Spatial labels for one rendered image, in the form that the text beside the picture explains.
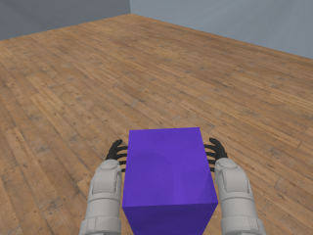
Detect robot right hand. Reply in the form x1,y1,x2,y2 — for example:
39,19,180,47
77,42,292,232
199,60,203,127
204,137,228,172

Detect left robot forearm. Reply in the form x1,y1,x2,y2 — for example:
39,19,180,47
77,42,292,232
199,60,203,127
78,159,122,235

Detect carton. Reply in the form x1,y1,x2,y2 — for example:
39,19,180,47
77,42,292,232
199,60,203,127
121,127,218,235

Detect robot left hand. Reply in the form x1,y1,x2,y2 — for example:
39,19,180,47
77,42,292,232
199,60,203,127
105,139,128,172

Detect right robot forearm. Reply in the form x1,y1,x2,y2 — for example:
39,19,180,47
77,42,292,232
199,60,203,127
214,158,267,235

